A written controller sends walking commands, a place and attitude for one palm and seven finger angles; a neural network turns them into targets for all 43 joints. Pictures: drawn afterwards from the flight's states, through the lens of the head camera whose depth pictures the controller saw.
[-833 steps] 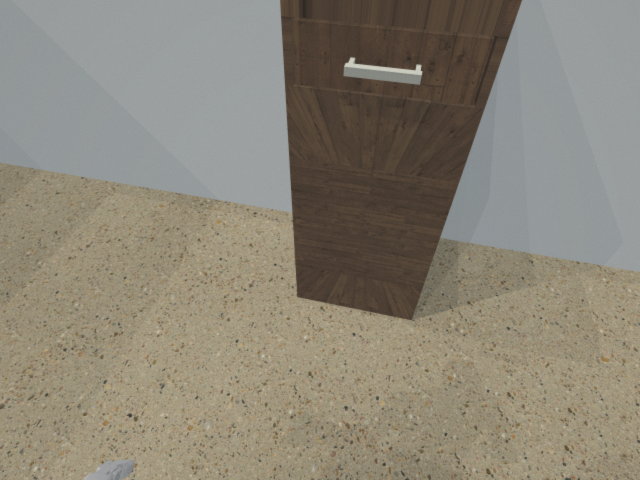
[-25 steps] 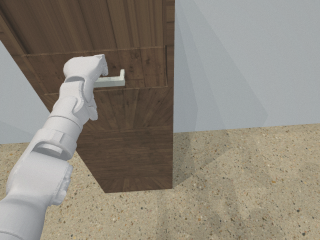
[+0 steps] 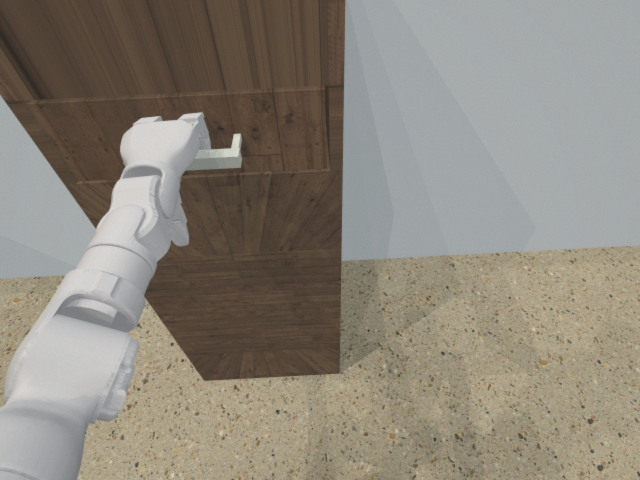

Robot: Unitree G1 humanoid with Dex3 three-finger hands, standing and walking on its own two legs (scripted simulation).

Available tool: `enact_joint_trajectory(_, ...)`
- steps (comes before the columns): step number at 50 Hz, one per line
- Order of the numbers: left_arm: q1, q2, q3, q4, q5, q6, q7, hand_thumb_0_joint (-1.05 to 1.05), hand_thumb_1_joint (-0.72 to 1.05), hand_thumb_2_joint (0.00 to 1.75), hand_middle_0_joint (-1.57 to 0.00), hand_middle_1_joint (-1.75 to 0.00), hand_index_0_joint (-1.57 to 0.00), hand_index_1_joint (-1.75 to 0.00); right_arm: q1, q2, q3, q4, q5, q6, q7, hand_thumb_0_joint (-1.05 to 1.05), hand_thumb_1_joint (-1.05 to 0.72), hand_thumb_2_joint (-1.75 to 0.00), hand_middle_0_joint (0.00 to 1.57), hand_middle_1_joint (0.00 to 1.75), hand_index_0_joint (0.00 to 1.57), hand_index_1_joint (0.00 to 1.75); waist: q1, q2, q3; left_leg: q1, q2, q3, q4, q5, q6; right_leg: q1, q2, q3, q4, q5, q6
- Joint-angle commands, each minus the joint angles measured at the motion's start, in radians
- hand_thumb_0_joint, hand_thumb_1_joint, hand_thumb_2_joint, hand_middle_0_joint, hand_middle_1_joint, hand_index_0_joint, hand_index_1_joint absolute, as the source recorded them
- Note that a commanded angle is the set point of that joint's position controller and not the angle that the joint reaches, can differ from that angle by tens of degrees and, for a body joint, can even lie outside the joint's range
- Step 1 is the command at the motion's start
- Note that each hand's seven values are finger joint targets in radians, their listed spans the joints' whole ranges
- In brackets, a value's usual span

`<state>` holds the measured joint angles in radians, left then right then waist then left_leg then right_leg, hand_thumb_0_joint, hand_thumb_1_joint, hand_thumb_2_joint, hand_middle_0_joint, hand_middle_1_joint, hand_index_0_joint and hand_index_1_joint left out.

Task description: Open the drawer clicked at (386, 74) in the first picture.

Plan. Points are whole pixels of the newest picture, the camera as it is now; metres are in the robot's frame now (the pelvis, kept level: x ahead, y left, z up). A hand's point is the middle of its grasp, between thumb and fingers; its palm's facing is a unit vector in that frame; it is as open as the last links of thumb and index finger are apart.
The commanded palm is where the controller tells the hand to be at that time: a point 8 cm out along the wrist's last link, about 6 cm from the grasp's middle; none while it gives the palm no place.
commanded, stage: lower the fingers behind the handle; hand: left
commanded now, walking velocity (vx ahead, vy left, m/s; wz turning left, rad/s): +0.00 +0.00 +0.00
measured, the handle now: (186, 151) +0.51 +0.19 +0.15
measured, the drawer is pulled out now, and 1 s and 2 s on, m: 0.00 0.00 0.08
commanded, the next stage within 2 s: close the thumb around the handle in 0.40 s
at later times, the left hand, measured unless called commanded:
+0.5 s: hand (179, 188) +0.47 +0.19 +0.12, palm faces +0.02 -0.04 -1.00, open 13.8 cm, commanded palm +0.45 +0.20 +0.18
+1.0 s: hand (178, 188) +0.47 +0.20 +0.12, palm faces +0.00 -0.02 -1.00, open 7.5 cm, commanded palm +0.45 +0.19 +0.18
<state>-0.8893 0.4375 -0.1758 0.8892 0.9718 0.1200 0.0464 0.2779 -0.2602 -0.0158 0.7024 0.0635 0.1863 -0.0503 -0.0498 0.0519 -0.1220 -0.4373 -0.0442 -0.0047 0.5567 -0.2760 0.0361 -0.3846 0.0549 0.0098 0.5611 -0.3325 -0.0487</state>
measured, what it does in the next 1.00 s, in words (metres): stands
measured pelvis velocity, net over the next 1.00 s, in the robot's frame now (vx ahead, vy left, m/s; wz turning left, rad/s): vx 0.00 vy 0.02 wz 0.00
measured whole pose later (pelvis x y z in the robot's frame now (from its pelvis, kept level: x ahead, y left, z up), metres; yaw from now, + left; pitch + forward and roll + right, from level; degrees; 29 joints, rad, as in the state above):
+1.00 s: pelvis +0.00 +0.02 +0.00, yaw +0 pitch +10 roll +0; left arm -0.89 0.41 -0.20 0.89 0.99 0.11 0.08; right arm 0.29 -0.26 -0.03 0.69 0.05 0.18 -0.04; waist -0.05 0.05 -0.12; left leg -0.48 -0.06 0.01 0.59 -0.29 0.06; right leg -0.42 0.04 0.02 0.59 -0.34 -0.03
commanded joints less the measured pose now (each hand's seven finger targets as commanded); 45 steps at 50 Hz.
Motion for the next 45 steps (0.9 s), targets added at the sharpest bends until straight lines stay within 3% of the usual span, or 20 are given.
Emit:
enact_joint_trajectory(1, -0.379, 0.215, 0.057, -0.091, 0.009, -0.006, -0.030, 0.00, -0.50, 0.30, -0.30, -1.20, -0.30, -1.20, -0.006, -0.142, -0.037, -0.124, -0.005, -0.022, -0.021, 0.00, -0.90, -0.90, 0.20, 0.30, 0.20, 0.30, -0.024, -0.141, -0.222, 0.092, 0.009, 0.029, -0.016, 0.262, 0.026, 0.109, -0.040, 0.027, -0.069, 0.404, 0.028)
enact_joint_trajectory(3, -0.379, 0.221, 0.058, -0.123, 0.010, -0.030, -0.038, 0.00, -0.50, 0.30, -0.30, -1.20, -0.30, -1.20, -0.008, -0.136, -0.037, -0.136, -0.006, -0.019, -0.020, 0.00, -0.90, -0.90, 0.20, 0.30, 0.20, 0.30, -0.017, -0.098, -0.248, 0.106, 0.008, 0.030, -0.009, 0.279, 0.026, 0.120, -0.042, 0.032, -0.061, 0.415, 0.024)
enact_joint_trajectory(7, -0.377, 0.203, 0.064, -0.218, 0.001, -0.086, -0.036, 0.00, -0.50, 0.30, -0.30, -1.20, -0.30, -1.20, -0.002, -0.128, -0.046, -0.155, -0.010, -0.019, -0.014, 0.00, -0.90, -0.90, 0.20, 0.30, 0.20, 0.30, -0.010, -0.081, -0.287, 0.145, 0.011, 0.023, 0.007, 0.323, 0.026, 0.110, -0.035, 0.027, -0.049, 0.422, 0.016)
enact_joint_trajectory(9, -0.398, 0.245, 0.105, -0.299, -0.006, -0.125, -0.016, 0.00, -0.50, 0.30, -0.30, -1.20, -0.30, -1.20, -0.004, -0.123, -0.051, -0.166, -0.013, -0.023, -0.016, 0.00, -0.90, -0.90, 0.20, 0.30, 0.20, 0.30, 0.000, -0.051, -0.338, 0.166, 0.008, 0.020, 0.012, 0.332, 0.027, 0.124, -0.033, 0.032, -0.038, 0.430, 0.016)
enact_joint_trajectory(10, -0.409, 0.236, 0.099, -0.311, -0.005, -0.135, -0.002, 0.00, -0.50, 0.30, -0.30, -1.20, -0.30, -1.20, -0.004, -0.119, -0.053, -0.165, -0.013, -0.025, -0.016, 0.00, -0.90, -0.90, 0.20, 0.30, 0.20, 0.30, -0.003, -0.043, -0.346, 0.177, 0.009, 0.016, 0.013, 0.341, 0.026, 0.114, -0.030, 0.028, -0.033, 0.423, 0.014)
enact_joint_trajectory(13, -0.373, 0.197, 0.078, -0.240, -0.002, -0.108, 0.027, 0.00, -0.50, 0.30, -0.30, -1.20, -0.30, -1.20, 0.001, -0.121, -0.053, -0.146, -0.007, -0.028, -0.006, 0.00, -0.90, -0.90, 0.20, 0.30, 0.20, 0.30, -0.015, -0.054, -0.268, 0.169, 0.017, 0.011, 0.010, 0.317, 0.020, 0.037, -0.020, 0.009, -0.041, 0.348, 0.011)
enact_joint_trajectory(15, -0.432, 0.187, 0.068, -0.258, 0.000, -0.091, 0.052, 0.00, -0.50, 0.30, -0.30, -1.20, -0.30, -1.20, -0.001, -0.124, -0.055, -0.141, -0.008, -0.031, -0.001, 0.00, -0.90, -0.90, 0.20, 0.30, 0.20, 0.30, -0.021, -0.033, -0.259, 0.182, 0.020, 0.004, 0.005, 0.295, 0.017, -0.004, -0.015, 0.002, -0.043, 0.296, 0.008)
enact_joint_trajectory(16, -0.439, 0.176, 0.061, -0.244, 0.001, -0.079, 0.062, 0.00, -0.50, 0.30, -0.30, -1.20, -0.30, -1.20, 0.003, -0.123, -0.057, -0.135, -0.009, -0.034, 0.000, 0.00, -0.90, -0.90, 0.20, 0.30, 0.20, 0.30, -0.022, -0.033, -0.269, 0.191, 0.019, 0.003, 0.007, 0.300, 0.017, -0.007, -0.014, 0.001, -0.042, 0.290, 0.007)
enact_joint_trajectory(19, -0.470, 0.230, 0.102, -0.242, 0.012, -0.050, 0.082, 0.00, -0.50, 0.30, -0.30, -1.20, -0.30, -1.20, 0.012, -0.127, -0.058, -0.124, -0.014, -0.033, 0.000, 0.00, -0.90, -0.90, 0.20, 0.30, 0.20, 0.30, -0.013, -0.029, -0.348, 0.202, 0.018, 0.004, 0.016, 0.343, 0.018, 0.040, -0.016, 0.006, -0.028, 0.342, 0.006)
enact_joint_trajectory(21, -0.461, 0.193, 0.077, -0.233, 0.013, -0.030, 0.080, 0.00, -0.50, 0.30, -0.30, -1.20, -0.30, -1.20, 0.010, -0.123, -0.057, -0.124, -0.016, -0.030, 0.002, 0.00, -0.90, -0.90, 0.20, 0.30, 0.20, 0.30, -0.013, -0.032, -0.368, 0.219, 0.020, 0.005, 0.019, 0.383, 0.016, 0.050, -0.015, 0.000, -0.023, 0.373, 0.007)
enact_joint_trajectory(22, -0.450, 0.199, 0.086, -0.210, 0.010, -0.025, 0.075, 0.00, -0.50, 0.30, -0.30, -1.20, -0.30, -1.20, 0.012, -0.126, -0.058, -0.122, -0.017, -0.029, 0.002, 0.00, -0.90, -0.90, 0.20, 0.30, 0.20, 0.30, -0.018, -0.064, -0.358, 0.209, 0.021, 0.003, 0.021, 0.385, 0.018, 0.057, -0.015, 0.000, -0.029, 0.379, 0.008)
enact_joint_trajectory(25, -0.447, 0.211, 0.087, -0.185, 0.015, -0.008, 0.067, 0.00, -0.50, 0.30, -0.30, -1.20, -0.30, -1.20, 0.004, -0.129, -0.050, -0.122, -0.014, -0.023, -0.002, 0.00, -0.90, -0.90, 0.20, 0.30, 0.20, 0.30, -0.015, -0.075, -0.322, 0.182, 0.021, 0.005, 0.007, 0.358, 0.019, 0.059, -0.016, -0.001, -0.033, 0.371, 0.010)
enact_joint_trajectory(27, -0.423, 0.224, 0.104, -0.181, 0.015, -0.011, 0.056, 0.00, -0.39, 0.35, -0.31, -1.21, -0.31, -1.21, 0.000, -0.132, -0.051, -0.128, -0.015, -0.021, -0.004, 0.00, -0.90, -0.90, 0.20, 0.30, 0.20, 0.30, -0.007, -0.093, -0.324, 0.182, 0.022, 0.004, 0.005, 0.366, 0.020, 0.073, -0.017, 0.001, -0.037, 0.372, 0.008)
enact_joint_trajectory(28, -0.432, 0.226, 0.097, -0.195, 0.017, -0.015, 0.054, 0.00, -0.33, 0.37, -0.31, -1.22, -0.31, -1.22, -0.004, -0.128, -0.048, -0.130, -0.013, -0.020, -0.005, 0.00, -0.90, -0.90, 0.20, 0.30, 0.20, 0.30, -0.004, -0.064, -0.329, 0.183, 0.022, 0.007, 0.002, 0.363, 0.019, 0.075, -0.019, 0.003, -0.033, 0.373, 0.009)
enact_joint_trajectory(30, -0.442, 0.167, 0.052, -0.186, 0.019, -0.015, 0.048, 0.00, -0.22, 0.42, -0.32, -1.23, -0.32, -1.23, -0.005, -0.124, -0.047, -0.131, -0.011, -0.020, -0.004, 0.00, -0.90, -0.90, 0.20, 0.30, 0.20, 0.30, -0.018, -0.062, -0.273, 0.187, 0.026, 0.001, -0.005, 0.339, 0.016, 0.025, -0.015, -0.007, -0.040, 0.328, 0.007)
enact_joint_trajectory(32, -0.427, 0.180, 0.067, -0.166, 0.020, -0.020, 0.043, 0.00, -0.11, 0.47, -0.33, -1.24, -0.33, -1.24, 0.001, -0.128, -0.049, -0.130, -0.013, -0.023, -0.006, 0.00, -0.90, -0.90, 0.20, 0.30, 0.20, 0.30, -0.020, -0.088, -0.264, 0.185, 0.027, -0.001, -0.005, 0.334, 0.019, 0.025, -0.014, -0.006, -0.048, 0.313, 0.006)
enact_joint_trajectory(34, -0.443, 0.230, 0.105, -0.215, 0.017, -0.038, 0.047, 0.00, 0.00, 0.52, -0.34, -1.25, -0.34, -1.25, 0.003, -0.127, -0.051, -0.139, -0.015, -0.026, -0.009, 0.00, -0.90, -0.90, 0.20, 0.30, 0.20, 0.30, -0.004, -0.069, -0.321, 0.194, 0.024, 0.002, -0.001, 0.347, 0.022, 0.063, -0.017, 0.006, -0.039, 0.346, 0.007)
enact_joint_trajectory(39, -0.426, 0.158, 0.055, -0.221, 0.015, -0.049, 0.049, 0.00, 0.28, 0.64, -0.36, -1.28, -0.36, -1.28, 0.005, -0.121, -0.054, -0.140, -0.014, -0.029, -0.002, 0.00, -0.90, -0.90, 0.20, 0.30, 0.20, 0.30, -0.009, -0.032, -0.306, 0.224, 0.029, -0.006, 0.001, 0.366, 0.014, 0.015, -0.011, -0.007, -0.035, 0.316, 0.003)
enact_joint_trajectory(42, -0.467, 0.151, 0.043, -0.194, 0.020, -0.039, 0.057, 0.00, 0.45, 0.71, -0.37, -1.30, -0.37, -1.30, 0.012, -0.126, -0.055, -0.128, -0.013, -0.033, -0.002, 0.00, -0.90, -0.90, 0.20, 0.30, 0.20, 0.30, -0.029, -0.046, -0.268, 0.213, 0.033, -0.012, -0.003, 0.332, 0.013, -0.022, -0.010, -0.011, -0.043, 0.268, 0.002)
enact_joint_trajectory(45, -0.474, 0.167, 0.060, -0.174, 0.018, -0.022, 0.068, 0.00, 0.62, 0.78, -0.38, -1.32, -0.38, -1.32, 0.024, -0.129, -0.057, -0.121, -0.015, -0.037, -0.002, 0.00, -0.90, -0.90, 0.20, 0.30, 0.20, 0.30, -0.024, -0.049, -0.297, 0.220, 0.031, -0.012, -0.001, 0.322, 0.014, -0.015, -0.008, -0.009, -0.040, 0.267, 0.003)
